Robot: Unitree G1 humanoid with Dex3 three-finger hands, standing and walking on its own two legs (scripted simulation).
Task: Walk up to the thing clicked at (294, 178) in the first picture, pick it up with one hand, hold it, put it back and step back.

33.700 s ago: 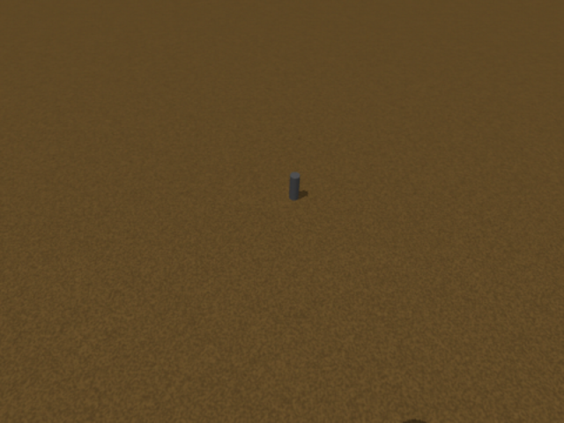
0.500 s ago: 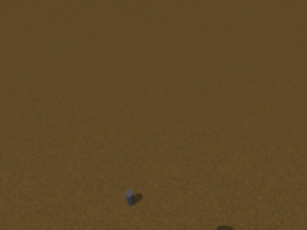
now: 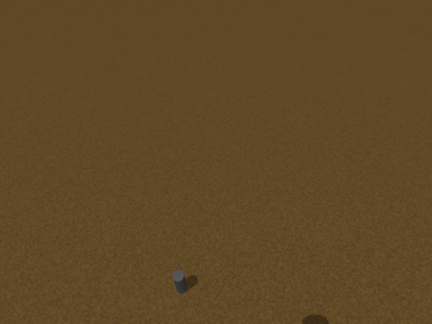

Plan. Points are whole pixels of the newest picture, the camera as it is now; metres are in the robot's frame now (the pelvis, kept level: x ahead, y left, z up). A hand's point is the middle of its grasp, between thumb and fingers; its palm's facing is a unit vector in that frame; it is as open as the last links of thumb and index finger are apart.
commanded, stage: stand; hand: left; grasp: from the side
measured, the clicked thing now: (180, 282) +0.46 +0.18 -0.71
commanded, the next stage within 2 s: step back in 0.60 s
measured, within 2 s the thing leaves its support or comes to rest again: neither
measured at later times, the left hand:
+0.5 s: hand out of the picture +0.09 +0.24 -0.15, palm faces +0.00 -0.94 -0.35, open 7.4 cm
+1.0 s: hand out of the picture +0.10 +0.32 -0.18, palm faces -0.01 -0.94 -0.35, open 7.4 cm
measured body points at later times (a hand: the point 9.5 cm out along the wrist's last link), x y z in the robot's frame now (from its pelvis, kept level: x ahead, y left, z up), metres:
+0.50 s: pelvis +0.01 +0.00 +0.00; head +0.01 -0.01 +0.45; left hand +0.09 +0.29 -0.13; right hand +0.08 -0.30 -0.14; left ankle +0.00 +0.11 -0.75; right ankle +0.01 -0.11 -0.75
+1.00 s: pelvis -0.06 +0.06 -0.02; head +0.02 +0.09 +0.42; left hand +0.10 +0.37 -0.16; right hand -0.01 -0.27 -0.13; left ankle -0.07 +0.17 -0.75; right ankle -0.01 -0.10 -0.73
